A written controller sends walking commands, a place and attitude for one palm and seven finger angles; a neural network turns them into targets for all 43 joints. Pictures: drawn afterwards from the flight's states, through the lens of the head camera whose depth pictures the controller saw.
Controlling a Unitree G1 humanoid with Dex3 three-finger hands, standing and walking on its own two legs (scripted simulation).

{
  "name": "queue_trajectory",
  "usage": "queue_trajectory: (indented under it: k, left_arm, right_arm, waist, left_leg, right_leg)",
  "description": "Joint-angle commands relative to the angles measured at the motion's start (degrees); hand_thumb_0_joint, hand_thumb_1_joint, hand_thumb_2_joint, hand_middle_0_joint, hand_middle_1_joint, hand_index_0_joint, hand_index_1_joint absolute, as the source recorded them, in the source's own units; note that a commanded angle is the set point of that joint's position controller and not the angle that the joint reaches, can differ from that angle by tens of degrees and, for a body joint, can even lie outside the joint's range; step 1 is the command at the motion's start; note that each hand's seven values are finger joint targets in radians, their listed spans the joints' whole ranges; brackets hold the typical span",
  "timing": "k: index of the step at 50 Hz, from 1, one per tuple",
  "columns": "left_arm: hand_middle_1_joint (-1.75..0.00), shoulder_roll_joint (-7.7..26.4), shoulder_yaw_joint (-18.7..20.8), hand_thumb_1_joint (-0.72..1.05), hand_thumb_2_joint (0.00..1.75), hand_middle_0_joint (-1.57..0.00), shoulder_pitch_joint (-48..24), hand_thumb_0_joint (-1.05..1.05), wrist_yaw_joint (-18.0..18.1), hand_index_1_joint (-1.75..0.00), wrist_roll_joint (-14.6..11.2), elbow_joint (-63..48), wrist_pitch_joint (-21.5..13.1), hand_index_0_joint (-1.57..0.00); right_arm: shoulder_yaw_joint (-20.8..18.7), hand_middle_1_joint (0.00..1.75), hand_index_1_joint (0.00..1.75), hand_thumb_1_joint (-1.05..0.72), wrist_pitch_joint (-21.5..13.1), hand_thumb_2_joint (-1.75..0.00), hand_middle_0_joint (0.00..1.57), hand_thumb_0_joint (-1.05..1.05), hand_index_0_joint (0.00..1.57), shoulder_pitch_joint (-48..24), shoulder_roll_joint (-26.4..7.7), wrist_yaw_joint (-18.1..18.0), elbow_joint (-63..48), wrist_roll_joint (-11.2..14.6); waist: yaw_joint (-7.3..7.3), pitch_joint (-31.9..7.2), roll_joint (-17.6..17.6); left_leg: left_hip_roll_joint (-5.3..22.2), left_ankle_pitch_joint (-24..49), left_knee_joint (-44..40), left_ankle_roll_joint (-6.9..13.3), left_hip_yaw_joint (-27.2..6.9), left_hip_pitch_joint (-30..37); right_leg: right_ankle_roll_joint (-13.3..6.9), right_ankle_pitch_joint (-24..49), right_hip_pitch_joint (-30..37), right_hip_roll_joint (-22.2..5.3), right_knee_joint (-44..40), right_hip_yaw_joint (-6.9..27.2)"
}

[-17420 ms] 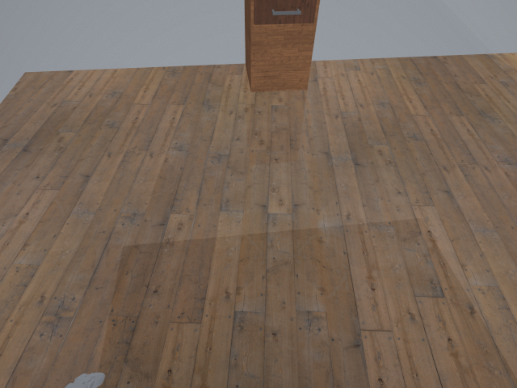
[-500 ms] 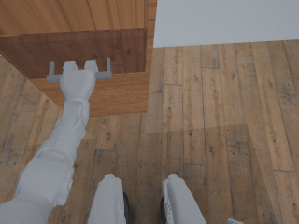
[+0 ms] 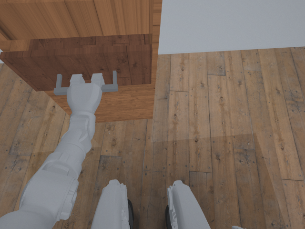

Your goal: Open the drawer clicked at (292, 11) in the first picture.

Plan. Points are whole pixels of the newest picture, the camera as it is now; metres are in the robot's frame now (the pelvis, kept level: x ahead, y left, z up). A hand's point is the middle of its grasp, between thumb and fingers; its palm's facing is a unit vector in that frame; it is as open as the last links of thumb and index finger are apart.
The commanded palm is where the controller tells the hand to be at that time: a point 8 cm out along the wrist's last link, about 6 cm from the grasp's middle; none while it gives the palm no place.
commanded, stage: pull the drawer open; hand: left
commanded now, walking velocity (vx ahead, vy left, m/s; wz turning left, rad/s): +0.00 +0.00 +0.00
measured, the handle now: (87, 83) +0.52 +0.18 -0.05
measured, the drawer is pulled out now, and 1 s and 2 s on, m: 0.05 0.09 0.14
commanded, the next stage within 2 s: none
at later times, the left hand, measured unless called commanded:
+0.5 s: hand (91, 110) +0.44 +0.16 -0.07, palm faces -0.04 -0.05 -1.00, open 5.3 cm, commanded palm +0.40 +0.15 -0.02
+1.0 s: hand (91, 117) +0.42 +0.16 -0.07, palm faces -0.04 -0.05 -1.00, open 5.3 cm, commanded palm +0.38 +0.15 -0.02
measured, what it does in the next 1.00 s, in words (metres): stands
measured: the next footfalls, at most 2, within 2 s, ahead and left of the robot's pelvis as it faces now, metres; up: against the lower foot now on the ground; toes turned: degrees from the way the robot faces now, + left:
none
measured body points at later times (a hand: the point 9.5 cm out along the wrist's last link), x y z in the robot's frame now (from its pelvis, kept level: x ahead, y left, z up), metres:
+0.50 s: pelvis +0.00 +0.00 +0.00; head +0.16 +0.00 +0.43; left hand +0.44 +0.16 -0.02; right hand +0.07 -0.26 -0.14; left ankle +0.04 +0.11 -0.58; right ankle +0.01 -0.12 -0.58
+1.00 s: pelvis +0.00 +0.00 +0.01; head +0.15 -0.01 +0.43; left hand +0.42 +0.16 -0.01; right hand +0.08 -0.26 -0.14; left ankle +0.04 +0.11 -0.58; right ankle +0.01 -0.12 -0.58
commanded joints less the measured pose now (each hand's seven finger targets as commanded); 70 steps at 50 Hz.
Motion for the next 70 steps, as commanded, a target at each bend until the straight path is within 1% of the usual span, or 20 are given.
queue_trajectory:
  k: [1, 3, 9, 11, 15, 21, 25, 27, 30, 32, 34, 39, 41, 43, 44, 55, 62, 65, 67, 70]
  left_arm:
    - [-1.35, 4.64, 0.39, 0.90, 0.90, -0.40, -11.57, 0.00, 2.15, -1.35, 0.39, -6.83, -0.56, -0.40]
    - [-1.35, 2.57, -1.12, 0.90, 0.90, -0.40, -11.29, 0.00, 2.23, -1.35, 0.30, -7.37, -0.60, -0.40]
    - [-1.35, 4.16, 0.18, 0.90, 0.90, -0.40, -10.14, 0.00, 2.31, -1.35, 0.26, -7.54, -0.74, -0.40]
    - [-1.35, 3.28, -0.30, 0.90, 0.90, -0.40, -9.09, 0.00, 2.52, -1.35, 0.49, -8.60, -0.91, -0.40]
    - [-1.35, 2.54, -0.70, 0.90, 0.90, -0.40, -8.54, 0.00, 2.83, -1.35, 0.27, -8.50, -0.81, -0.40]
    - [-1.35, 4.23, 0.92, 0.90, 0.90, -0.40, -6.29, 0.00, 3.32, -1.35, 0.60, -9.24, -0.78, -0.40]
    - [-1.35, 2.70, 0.21, 0.90, 0.90, -0.40, -4.18, 0.00, 3.51, -1.35, 0.76, -10.99, -0.90, -0.40]
    - [-1.35, 0.55, -1.31, 0.90, 0.90, -0.40, -4.08, 0.00, 3.84, -1.35, 0.75, -10.97, -0.73, -0.40]
    - [-1.35, 0.61, -1.15, 0.90, 0.90, -0.40, -3.83, 0.00, 4.22, -1.35, 0.89, -11.20, -0.44, -0.40]
    - [-1.35, 1.37, -0.83, 0.90, 0.90, -0.40, -4.16, 0.00, 4.32, -1.35, 0.98, -10.55, -0.25, -0.40]
    - [-1.35, 1.63, -0.34, 0.90, 0.90, -0.40, -3.65, 0.00, 4.31, -1.35, 0.90, -11.27, -0.37, -0.40]
    - [-1.35, 1.84, -0.18, 0.90, 0.90, -0.40, -2.18, 0.00, 4.33, -1.35, 0.97, -10.01, -0.27, -0.40]
    - [-1.35, 1.73, -0.26, 0.90, 0.90, -0.40, -2.14, 0.00, 4.57, -1.35, 1.25, -11.93, -0.71, -0.40]
    - [-1.35, 0.39, -1.13, 0.90, 0.90, -0.40, -1.20, 0.00, 4.56, -1.35, 0.90, -11.84, -0.56, -0.40]
    - [-1.35, 2.10, 0.52, 0.90, 0.90, -0.40, 0.04, 0.00, 4.54, -1.35, 1.05, -11.47, -0.57, -0.40]
    - [-1.35, -1.06, -1.71, 0.90, 0.90, -0.40, 1.64, 0.00, 5.14, -1.35, 1.21, -13.52, -0.28, -0.40]
    - [-1.35, 1.22, -0.01, 0.90, 0.90, -0.40, 4.35, 0.00, 5.03, -1.35, 1.31, -15.55, -0.74, -0.40]
    - [-1.35, -0.33, -1.09, 0.90, 0.90, -0.40, 5.85, 0.00, 5.23, -1.35, 1.31, -16.51, -0.81, -0.40]
    - [-1.35, -0.74, -1.44, 0.90, 0.90, -0.40, 5.61, 0.00, 5.56, -1.35, 1.54, -15.63, -0.58, -0.40]
    - [-1.35, 0.00, -0.90, 0.90, 0.90, -0.40, 4.99, 0.00, 6.03, -1.35, 1.78, -16.85, -0.65, -0.40]
  right_arm:
    - [-3.20, 0.30, 0.30, -0.90, -0.65, -0.90, 0.20, 0.00, 0.20, 8.22, -8.55, -0.58, -2.37, -0.09]
    - [-3.29, 0.30, 0.30, -0.90, -0.65, -0.90, 0.20, 0.00, 0.20, 7.95, -8.35, -0.58, -2.41, -0.13]
    - [-3.14, 0.30, 0.30, -0.90, -0.73, -0.90, 0.20, 0.00, 0.20, 7.33, -8.31, -0.75, -2.46, -0.13]
    - [-3.23, 0.30, 0.30, -0.90, -0.64, -0.90, 0.20, 0.00, 0.20, 7.11, -8.16, -0.73, -2.66, -0.13]
    - [-3.16, 0.30, 0.30, -0.90, -0.56, -0.90, 0.20, 0.00, 0.20, 6.76, -8.08, -0.71, -2.64, -0.06]
    - [-3.13, 0.30, 0.30, -0.90, -0.47, -0.90, 0.20, 0.00, 0.20, 6.45, -7.99, -0.99, -2.88, -0.04]
    - [-3.24, 0.30, 0.30, -0.90, -0.24, -0.90, 0.20, 0.00, 0.20, 5.86, -7.84, -0.78, -3.27, -0.14]
    - [-3.41, 0.30, 0.30, -0.90, -0.04, -0.90, 0.20, 0.00, 0.20, 5.65, -7.72, -0.70, -3.22, -0.12]
    - [-3.40, 0.30, 0.30, -0.90, 0.03, -0.90, 0.20, 0.00, 0.20, 5.29, -7.75, -0.63, -3.24, -0.11]
    - [-3.32, 0.30, 0.30, -0.90, 0.14, -0.90, 0.20, 0.00, 0.20, 5.33, -7.75, -0.83, -3.07, -0.09]
    - [-3.39, 0.30, 0.30, -0.90, 0.01, -0.90, 0.20, 0.00, 0.20, 5.20, -7.59, -0.81, -3.11, -0.27]
    - [-3.19, 0.30, 0.30, -0.90, 0.12, -0.90, 0.20, 0.00, 0.20, 4.56, -7.55, -0.96, -3.27, -0.12]
    - [-3.24, 0.30, 0.30, -0.90, 0.15, -0.90, 0.20, 0.00, 0.20, 4.44, -7.49, -1.02, -3.46, -0.16]
    - [-3.27, 0.30, 0.30, -0.90, 0.25, -0.90, 0.20, 0.00, 0.20, 4.23, -7.30, -0.93, -3.51, -0.14]
    - [-3.22, 0.30, 0.30, -0.90, 0.16, -0.90, 0.20, 0.00, 0.20, 4.27, -7.39, -0.96, -3.61, -0.22]
    - [-3.45, 0.30, 0.30, -0.90, 0.48, -0.90, 0.20, 0.00, 0.20, 3.26, -7.32, -0.86, -4.13, -0.16]
    - [-3.22, 0.30, 0.30, -0.90, 0.50, -0.90, 0.20, 0.00, 0.20, 2.85, -7.05, -1.20, -4.38, -0.17]
    - [-3.18, 0.30, 0.30, -0.90, 0.48, -0.90, 0.20, 0.00, 0.20, 2.32, -6.93, -1.01, -4.73, -0.14]
    - [-3.16, 0.30, 0.30, -0.90, 0.54, -0.90, 0.20, 0.00, 0.20, 2.03, -6.95, -1.17, -4.60, -0.08]
    - [-3.20, 0.30, 0.30, -0.90, 0.43, -0.90, 0.20, 0.00, 0.20, 1.78, -7.06, -1.17, -4.60, -0.23]
  waist:
    - [-1.10, -29.39, -1.46]
    - [-1.37, -29.61, -1.04]
    - [-0.78, -29.45, -2.28]
    - [-0.36, -29.91, -0.73]
    - [-0.68, -28.49, -1.73]
    - [0.44, -29.06, -2.16]
    - [1.01, -30.23, -1.24]
    - [0.26, -29.30, -2.11]
    - [0.62, -28.99, -1.53]
    - [0.28, -28.06, -3.40]
    - [0.77, -29.53, -2.81]
    - [0.92, -26.93, -3.64]
    - [1.36, -28.84, -2.23]
    - [0.99, -28.30, -3.24]
    - [1.76, -28.43, -3.44]
    - [1.66, -28.65, -2.86]
    - [2.51, -28.49, -3.93]
    - [2.69, -28.15, -3.06]
    - [2.01, -26.16, -4.65]
    - [2.44, -27.81, -3.24]
  left_leg:
    - [-2.60, 20.70, -7.35, 0.76, -2.37, 27.83]
    - [-2.65, 20.67, -7.59, 0.77, -2.39, 28.45]
    - [-2.79, 20.14, -7.56, 0.86, -2.11, 27.53]
    - [-2.81, 21.04, -7.65, 0.75, -2.02, 28.67]
    - [-2.84, 20.59, -7.76, 0.87, -1.90, 27.93]
    - [-3.00, 21.26, -7.93, 0.74, -1.68, 27.85]
    - [-2.98, 22.85, -8.12, 0.56, -1.88, 29.78]
    - [-2.92, 22.71, -8.19, 0.66, -1.94, 30.02]
    - [-2.93, 22.41, -8.52, 0.53, -2.12, 30.63]
    - [-2.96, 21.54, -8.59, 0.66, -2.08, 29.50]
    - [-3.21, 22.19, -8.36, 0.66, -1.83, 29.60]
    - [-3.29, 20.05, -8.78, 0.70, -1.71, 28.31]
    - [-3.25, 21.44, -8.64, 0.64, -1.71, 29.61]
    - [-3.34, 21.21, -8.57, 0.79, -1.29, 29.08]
    - [-3.37, 21.23, -8.77, 0.62, -1.57, 28.98]
    - [-3.32, 21.89, -9.04, 0.60, -1.67, 30.69]
    - [-3.56, 21.37, -9.05, 0.70, -1.13, 29.34]
    - [-3.54, 21.45, -9.35, 0.60, -1.24, 29.97]
    - [-3.50, 20.29, -9.32, 0.74, -1.37, 29.09]
    - [-3.47, 20.56, -9.31, 0.57, -1.55, 29.98]
  right_leg:
    - [-1.43, 24.67, 11.97, 1.96, -10.98, -0.76]
    - [-1.43, 24.60, 11.81, 1.91, -11.27, -0.81]
    - [-1.43, 25.00, 13.10, 1.90, -11.34, -0.40]
    - [-1.52, 25.40, 12.68, 1.84, -11.25, -0.49]
    - [-1.42, 25.46, 12.76, 1.82, -11.62, -0.44]
    - [-1.50, 26.75, 14.49, 1.75, -11.41, -0.29]
    - [-1.62, 27.66, 14.33, 1.78, -11.22, -0.45]
    - [-1.48, 27.50, 13.80, 1.74, -11.66, -0.60]
    - [-1.62, 26.43, 13.13, 1.76, -11.75, -0.71]
    - [-1.52, 26.26, 13.96, 1.75, -11.99, -0.59]
    - [-1.58, 27.70, 15.07, 1.74, -11.75, -0.42]
    - [-1.64, 25.50, 14.77, 1.82, -12.50, -0.23]
    - [-1.68, 26.67, 14.83, 1.67, -11.98, -0.21]
    - [-1.52, 27.44, 15.63, 1.63, -12.45, -0.08]
    - [-1.65, 27.03, 15.92, 1.79, -12.10, -0.16]
    - [-1.69, 27.07, 15.16, 1.64, -12.38, -0.31]
    - [-1.63, 28.59, 17.51, 1.58, -12.50, 0.31]
    - [-1.75, 28.05, 16.98, 1.59, -12.59, 0.06]
    - [-1.63, 26.74, 16.08, 1.64, -13.02, 0.07]
    - [-1.77, 26.34, 15.87, 1.59, -12.54, -0.02]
